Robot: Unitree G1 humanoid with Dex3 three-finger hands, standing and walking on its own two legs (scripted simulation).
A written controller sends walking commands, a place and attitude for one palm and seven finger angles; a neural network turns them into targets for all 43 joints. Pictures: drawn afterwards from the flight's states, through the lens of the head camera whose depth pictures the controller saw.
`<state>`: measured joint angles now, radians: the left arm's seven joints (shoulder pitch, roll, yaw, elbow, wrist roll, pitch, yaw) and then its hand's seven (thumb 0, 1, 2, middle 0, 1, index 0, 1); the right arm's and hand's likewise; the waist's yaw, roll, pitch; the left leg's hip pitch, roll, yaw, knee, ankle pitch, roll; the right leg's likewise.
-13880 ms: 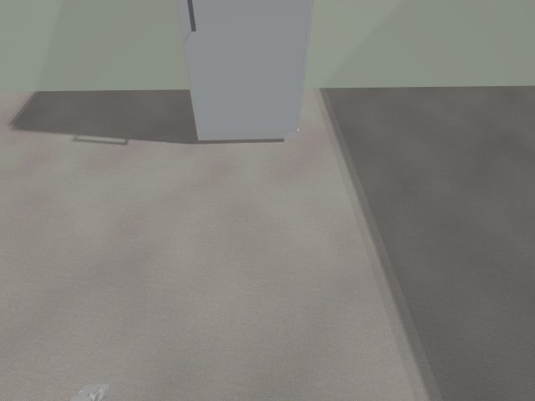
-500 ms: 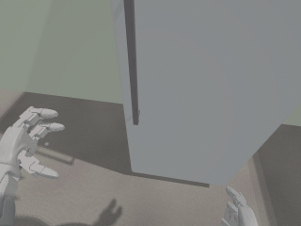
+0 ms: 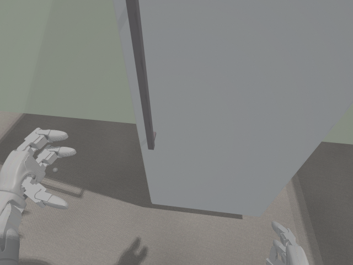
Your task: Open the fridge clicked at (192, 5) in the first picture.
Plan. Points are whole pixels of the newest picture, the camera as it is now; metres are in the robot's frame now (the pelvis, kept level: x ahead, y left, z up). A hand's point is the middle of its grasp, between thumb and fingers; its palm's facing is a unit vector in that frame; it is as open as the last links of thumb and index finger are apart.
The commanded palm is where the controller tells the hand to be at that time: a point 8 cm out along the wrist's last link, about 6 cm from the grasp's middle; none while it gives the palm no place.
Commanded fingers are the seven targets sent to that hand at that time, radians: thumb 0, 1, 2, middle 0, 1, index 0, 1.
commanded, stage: raise the hand to about handle height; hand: left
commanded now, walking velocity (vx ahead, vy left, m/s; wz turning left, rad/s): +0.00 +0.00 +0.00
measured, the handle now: (146, 88) +0.49 +0.12 +0.15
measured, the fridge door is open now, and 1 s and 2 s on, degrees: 0 0 0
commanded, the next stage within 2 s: move the hooked fingers beside the handle in 0.08 s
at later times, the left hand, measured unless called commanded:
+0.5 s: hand (76, 157) +0.30 +0.24 +0.10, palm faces -0.06 -1.00 -0.01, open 14.0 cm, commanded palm +0.28 +0.29 +0.11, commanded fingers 0.00 -0.50 0.30 -0.30 -1.20 -0.30 -1.20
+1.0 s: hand (93, 139) +0.36 +0.22 +0.10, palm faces -0.04 -1.00 -0.01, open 14.0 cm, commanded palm +0.33 +0.27 +0.10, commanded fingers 0.00 -0.50 0.30 -0.30 -1.20 -0.30 -1.20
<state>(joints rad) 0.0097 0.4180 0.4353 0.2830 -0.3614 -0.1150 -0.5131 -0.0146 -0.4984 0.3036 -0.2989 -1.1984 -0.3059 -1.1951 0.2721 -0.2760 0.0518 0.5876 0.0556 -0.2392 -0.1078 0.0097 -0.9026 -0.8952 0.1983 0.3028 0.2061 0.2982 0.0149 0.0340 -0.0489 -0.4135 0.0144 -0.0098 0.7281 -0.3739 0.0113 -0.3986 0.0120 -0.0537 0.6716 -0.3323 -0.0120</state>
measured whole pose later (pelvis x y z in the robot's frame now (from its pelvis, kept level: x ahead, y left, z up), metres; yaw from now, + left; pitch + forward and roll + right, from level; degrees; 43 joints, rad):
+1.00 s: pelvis +0.00 +0.00 +0.00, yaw +0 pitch +5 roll -1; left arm -0.31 0.38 0.33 0.55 -0.27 -0.15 -0.38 -0.01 -0.50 0.30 -0.30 -1.20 -0.31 -1.20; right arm 0.29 -0.27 0.05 0.62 0.05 -0.16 -0.10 0.01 -0.90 -0.90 0.20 0.30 0.21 0.30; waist -0.03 0.03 -0.05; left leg -0.45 0.01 0.00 0.72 -0.36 0.01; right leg -0.45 0.00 -0.04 0.69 -0.33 -0.01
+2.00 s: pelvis +0.01 +0.01 -0.01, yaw -3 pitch +12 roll -1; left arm -0.62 0.39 0.35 0.89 -0.19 -0.27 -0.30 -0.01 -0.50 0.30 -0.30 -1.20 -0.30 -1.19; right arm 0.41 -0.27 0.03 0.62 0.04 -0.01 -0.03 0.01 -0.91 -0.89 0.20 0.30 0.21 0.30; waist -0.09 0.02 -0.10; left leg -0.60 0.02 0.04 0.80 -0.40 0.02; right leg -0.61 0.02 -0.01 0.76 -0.35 0.00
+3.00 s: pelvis -0.01 +0.00 -0.01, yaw -2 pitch +11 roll -1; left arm -0.66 0.40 0.33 0.93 -0.16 -0.28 -0.26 -0.01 -0.50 0.30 -0.30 -1.20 -0.31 -1.20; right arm 0.36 -0.26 0.04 0.60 0.04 -0.01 -0.05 0.00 -0.91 -0.89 0.20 0.30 0.21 0.30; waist -0.10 0.02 -0.08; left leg -0.62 0.02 0.02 0.82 -0.39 0.01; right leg -0.62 0.02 -0.02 0.78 -0.35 -0.01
